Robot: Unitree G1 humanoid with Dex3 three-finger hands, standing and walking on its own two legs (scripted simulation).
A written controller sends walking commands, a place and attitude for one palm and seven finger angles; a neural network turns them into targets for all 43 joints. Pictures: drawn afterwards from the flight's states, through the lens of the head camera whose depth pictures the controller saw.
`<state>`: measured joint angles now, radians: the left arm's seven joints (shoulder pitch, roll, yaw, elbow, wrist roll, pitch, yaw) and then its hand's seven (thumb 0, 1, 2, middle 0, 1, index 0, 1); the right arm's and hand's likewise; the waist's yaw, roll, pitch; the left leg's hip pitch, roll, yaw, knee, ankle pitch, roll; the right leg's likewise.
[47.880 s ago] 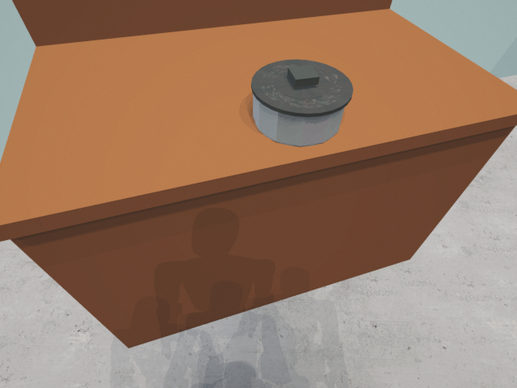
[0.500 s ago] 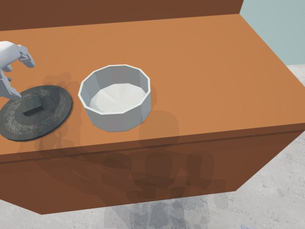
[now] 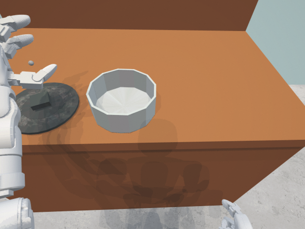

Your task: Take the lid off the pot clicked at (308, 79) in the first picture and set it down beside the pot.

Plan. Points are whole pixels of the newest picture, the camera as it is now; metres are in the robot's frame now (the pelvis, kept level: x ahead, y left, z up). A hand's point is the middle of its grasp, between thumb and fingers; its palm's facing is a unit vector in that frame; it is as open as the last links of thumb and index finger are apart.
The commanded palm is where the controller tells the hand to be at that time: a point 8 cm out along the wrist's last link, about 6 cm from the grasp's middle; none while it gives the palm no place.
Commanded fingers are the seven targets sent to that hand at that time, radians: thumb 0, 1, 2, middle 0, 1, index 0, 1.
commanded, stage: draw the hand back to the body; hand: left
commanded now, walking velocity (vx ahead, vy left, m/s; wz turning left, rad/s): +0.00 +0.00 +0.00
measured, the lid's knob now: (40, 100) +0.43 +0.38 +0.07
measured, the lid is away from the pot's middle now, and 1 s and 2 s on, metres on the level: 0.25 0.25 0.25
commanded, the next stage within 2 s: step back with the hand held close in 1.50 s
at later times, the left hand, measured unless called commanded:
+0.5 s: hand (18, 84) +0.29 +0.27 +0.26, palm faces +0.53 -0.82 -0.21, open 8.8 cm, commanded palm +0.24 +0.30 +0.26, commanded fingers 0.00 0.75 0.90 -0.24 -0.35 -0.24 -0.35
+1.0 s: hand out of the picture +0.21 +0.25 +0.26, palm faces +0.51 -0.83 -0.22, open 7.4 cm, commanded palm +0.15 +0.28 +0.26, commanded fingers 0.00 0.90 0.90 -0.20 -0.30 -0.20 -0.30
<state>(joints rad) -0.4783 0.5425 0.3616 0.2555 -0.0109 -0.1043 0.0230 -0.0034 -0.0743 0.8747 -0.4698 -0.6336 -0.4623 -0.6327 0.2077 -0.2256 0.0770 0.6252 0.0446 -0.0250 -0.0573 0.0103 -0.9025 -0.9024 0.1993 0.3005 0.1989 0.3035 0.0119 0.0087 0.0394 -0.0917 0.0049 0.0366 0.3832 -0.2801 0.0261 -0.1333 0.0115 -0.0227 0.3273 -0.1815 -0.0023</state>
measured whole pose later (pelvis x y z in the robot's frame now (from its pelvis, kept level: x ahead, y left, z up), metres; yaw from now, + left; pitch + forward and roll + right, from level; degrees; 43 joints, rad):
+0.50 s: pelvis +0.00 -0.02 +0.00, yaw +0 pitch -2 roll -1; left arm -0.15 0.44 0.45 -0.09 -0.12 -0.10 0.09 0.00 0.49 0.89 -0.31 -0.44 -0.31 -0.44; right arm 0.14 -0.26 0.02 0.69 0.03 -0.07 -0.06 0.01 -0.90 -0.90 0.20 0.30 0.20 0.30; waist 0.04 0.07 0.03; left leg -0.05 0.03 0.03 0.37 -0.28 0.00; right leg -0.09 0.04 -0.03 0.32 -0.19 -0.03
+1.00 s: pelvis -0.02 -0.01 +0.00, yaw +0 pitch -6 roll -1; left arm 0.08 0.38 0.44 -0.36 -0.12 -0.13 0.09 0.01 0.88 0.90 -0.21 -0.31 -0.21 -0.31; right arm 0.16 -0.22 0.03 0.71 0.01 -0.09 -0.05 0.01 -0.90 -0.90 0.20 0.30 0.20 0.30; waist 0.06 0.06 0.04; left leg -0.03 0.02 0.04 0.38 -0.26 0.02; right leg -0.06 0.02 -0.02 0.31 -0.15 -0.01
